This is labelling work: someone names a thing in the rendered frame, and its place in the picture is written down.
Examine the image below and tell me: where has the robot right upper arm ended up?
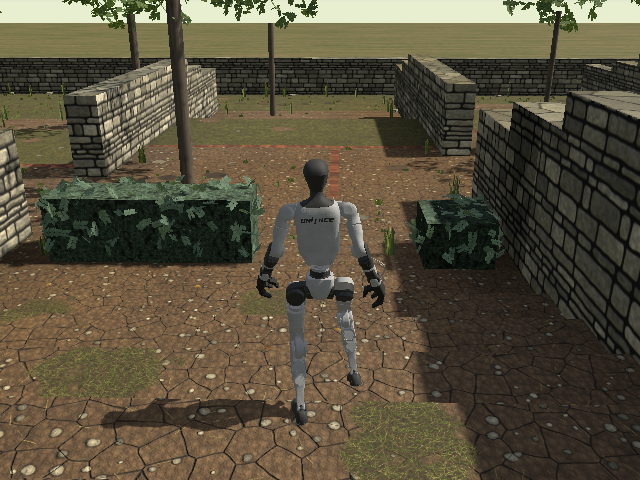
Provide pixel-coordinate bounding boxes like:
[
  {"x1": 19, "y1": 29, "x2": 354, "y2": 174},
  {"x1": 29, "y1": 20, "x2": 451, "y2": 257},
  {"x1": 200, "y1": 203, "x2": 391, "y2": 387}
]
[{"x1": 338, "y1": 201, "x2": 367, "y2": 258}]

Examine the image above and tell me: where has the robot left forearm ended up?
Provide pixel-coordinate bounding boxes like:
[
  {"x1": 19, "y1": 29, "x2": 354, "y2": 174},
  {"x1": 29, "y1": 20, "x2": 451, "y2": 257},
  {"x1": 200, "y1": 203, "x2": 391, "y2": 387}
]
[{"x1": 259, "y1": 242, "x2": 279, "y2": 281}]

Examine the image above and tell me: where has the robot right shin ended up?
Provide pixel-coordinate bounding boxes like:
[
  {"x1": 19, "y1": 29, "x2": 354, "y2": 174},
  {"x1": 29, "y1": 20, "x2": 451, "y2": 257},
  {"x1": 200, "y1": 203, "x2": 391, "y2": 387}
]
[{"x1": 340, "y1": 310, "x2": 358, "y2": 375}]

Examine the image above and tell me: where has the robot right forearm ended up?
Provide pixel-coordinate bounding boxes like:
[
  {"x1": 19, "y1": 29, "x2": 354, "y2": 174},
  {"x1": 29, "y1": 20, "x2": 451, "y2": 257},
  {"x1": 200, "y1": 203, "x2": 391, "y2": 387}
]
[{"x1": 358, "y1": 242, "x2": 382, "y2": 287}]

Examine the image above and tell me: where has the left robot hand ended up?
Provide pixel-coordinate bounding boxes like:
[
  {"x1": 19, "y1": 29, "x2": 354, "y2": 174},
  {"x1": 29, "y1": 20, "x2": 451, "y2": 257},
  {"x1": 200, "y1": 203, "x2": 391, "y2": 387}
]
[{"x1": 256, "y1": 275, "x2": 279, "y2": 298}]

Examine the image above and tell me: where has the right robot hand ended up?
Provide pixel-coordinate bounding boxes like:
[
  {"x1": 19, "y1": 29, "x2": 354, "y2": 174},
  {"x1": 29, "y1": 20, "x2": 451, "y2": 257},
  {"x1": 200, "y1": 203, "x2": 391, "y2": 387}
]
[{"x1": 363, "y1": 277, "x2": 386, "y2": 308}]

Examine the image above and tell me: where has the humanoid robot torso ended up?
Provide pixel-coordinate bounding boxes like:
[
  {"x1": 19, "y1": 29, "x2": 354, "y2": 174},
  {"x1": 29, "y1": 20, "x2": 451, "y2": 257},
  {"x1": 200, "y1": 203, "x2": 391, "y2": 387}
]
[{"x1": 295, "y1": 197, "x2": 342, "y2": 300}]

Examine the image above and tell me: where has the robot left upper arm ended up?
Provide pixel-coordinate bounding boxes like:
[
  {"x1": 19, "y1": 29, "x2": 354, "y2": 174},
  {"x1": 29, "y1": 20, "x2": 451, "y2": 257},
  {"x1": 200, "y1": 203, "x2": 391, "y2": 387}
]
[{"x1": 269, "y1": 203, "x2": 297, "y2": 258}]

